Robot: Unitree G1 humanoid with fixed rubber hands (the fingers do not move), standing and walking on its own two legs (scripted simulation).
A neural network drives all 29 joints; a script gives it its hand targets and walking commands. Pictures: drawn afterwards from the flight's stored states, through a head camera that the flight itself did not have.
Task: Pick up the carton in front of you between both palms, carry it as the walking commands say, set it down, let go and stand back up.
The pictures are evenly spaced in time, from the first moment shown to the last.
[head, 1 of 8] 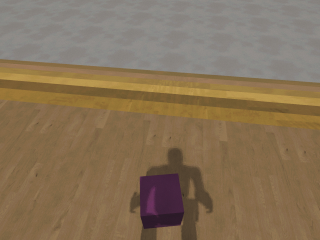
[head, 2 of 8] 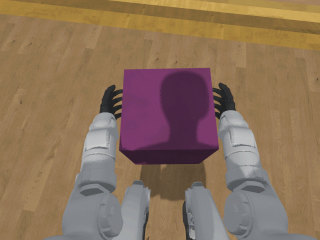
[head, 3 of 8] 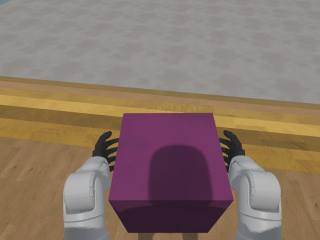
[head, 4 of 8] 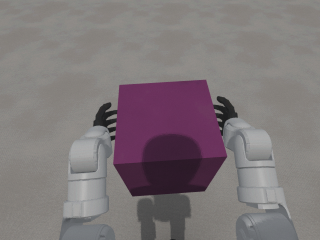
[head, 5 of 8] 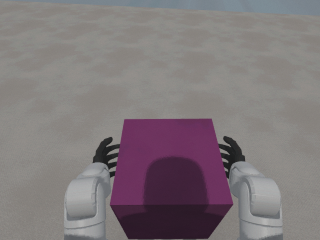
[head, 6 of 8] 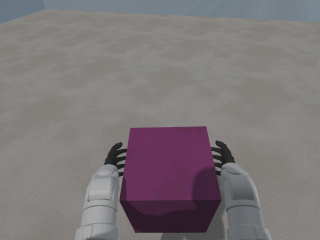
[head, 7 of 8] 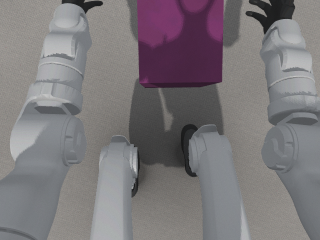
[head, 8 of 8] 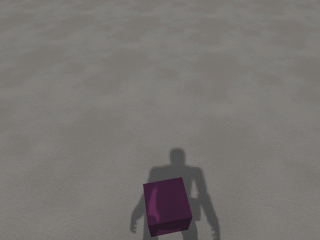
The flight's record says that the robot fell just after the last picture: no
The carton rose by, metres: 0.69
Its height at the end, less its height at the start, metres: -0.88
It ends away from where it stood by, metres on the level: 4.66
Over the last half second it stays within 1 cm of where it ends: yes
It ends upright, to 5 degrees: yes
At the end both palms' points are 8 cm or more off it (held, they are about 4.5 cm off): yes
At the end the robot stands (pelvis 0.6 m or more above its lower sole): yes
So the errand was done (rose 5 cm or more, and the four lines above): yes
